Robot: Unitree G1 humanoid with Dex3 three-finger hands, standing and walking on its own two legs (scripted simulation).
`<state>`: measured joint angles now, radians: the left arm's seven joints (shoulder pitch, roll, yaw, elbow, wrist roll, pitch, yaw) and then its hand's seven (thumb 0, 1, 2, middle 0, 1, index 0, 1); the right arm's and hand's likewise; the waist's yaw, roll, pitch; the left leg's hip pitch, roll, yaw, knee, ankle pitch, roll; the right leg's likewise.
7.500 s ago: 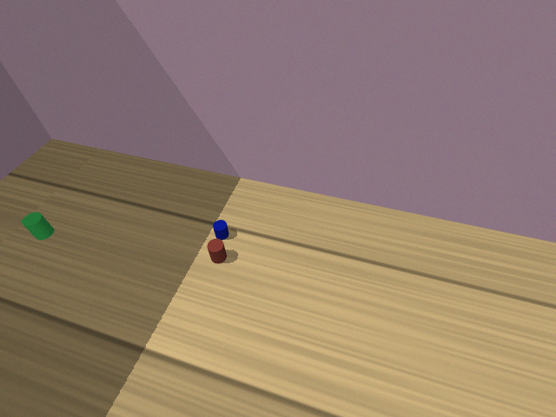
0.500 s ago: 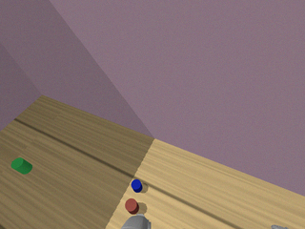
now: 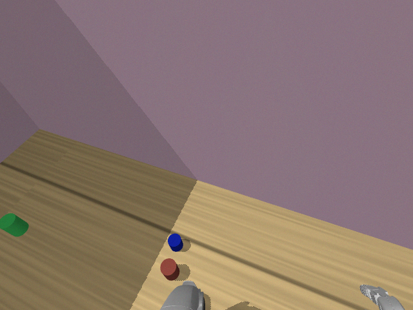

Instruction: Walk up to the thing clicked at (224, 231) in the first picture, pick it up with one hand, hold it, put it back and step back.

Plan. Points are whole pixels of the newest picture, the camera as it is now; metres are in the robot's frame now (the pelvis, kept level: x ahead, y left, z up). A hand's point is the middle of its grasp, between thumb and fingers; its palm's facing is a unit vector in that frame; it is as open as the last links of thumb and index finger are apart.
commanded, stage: walk up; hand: left
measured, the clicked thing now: (175, 242) +0.50 +0.23 -0.71
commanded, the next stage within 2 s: none
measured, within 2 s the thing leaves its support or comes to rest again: neither
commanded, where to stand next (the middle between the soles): +0.07 +0.02 m, yaw +2 degrees
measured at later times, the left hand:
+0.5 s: hand out of the picture +0.08 +0.29 -0.12, palm faces +0.02 -0.94 -0.35, open 7.4 cm
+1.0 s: hand out of the picture +0.10 +0.28 -0.12, palm faces +0.11 -0.88 -0.47, open 7.4 cm
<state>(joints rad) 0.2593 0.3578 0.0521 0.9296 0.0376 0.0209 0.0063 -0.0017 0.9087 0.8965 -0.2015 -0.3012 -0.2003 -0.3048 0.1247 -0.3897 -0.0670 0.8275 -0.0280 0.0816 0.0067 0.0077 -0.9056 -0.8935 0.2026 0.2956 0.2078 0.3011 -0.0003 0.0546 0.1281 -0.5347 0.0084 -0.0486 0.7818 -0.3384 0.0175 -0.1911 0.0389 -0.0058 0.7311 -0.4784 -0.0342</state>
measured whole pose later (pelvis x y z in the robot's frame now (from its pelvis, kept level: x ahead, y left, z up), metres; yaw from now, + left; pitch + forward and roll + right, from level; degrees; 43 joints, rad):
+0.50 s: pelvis +0.04 +0.01 +0.03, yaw +4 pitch -5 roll +1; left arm 0.30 0.42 0.05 0.87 0.01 -0.01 -0.04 0.00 0.91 0.90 -0.20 -0.30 -0.20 -0.30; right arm 0.34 -0.37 -0.04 0.86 -0.01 -0.07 0.02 0.01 -0.90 -0.89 0.20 0.30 0.21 0.30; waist -0.01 -0.06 0.09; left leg -0.07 -0.03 0.01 0.44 -0.28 0.02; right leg -0.45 -0.04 0.08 0.94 -0.34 -0.02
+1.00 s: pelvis -0.01 +0.00 -0.01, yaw +7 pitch -3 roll +2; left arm 0.08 0.36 0.06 0.82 0.05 0.04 0.02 0.00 0.90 0.90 -0.20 -0.30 -0.20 -0.31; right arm 0.25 -0.43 -0.05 0.91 0.00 0.08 0.02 0.01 -0.91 -0.89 0.20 0.30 0.21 0.30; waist 0.01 0.04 0.14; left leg -0.27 -0.03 -0.02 0.83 -0.56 -0.01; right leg -0.55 -0.10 -0.06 0.66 -0.06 -0.02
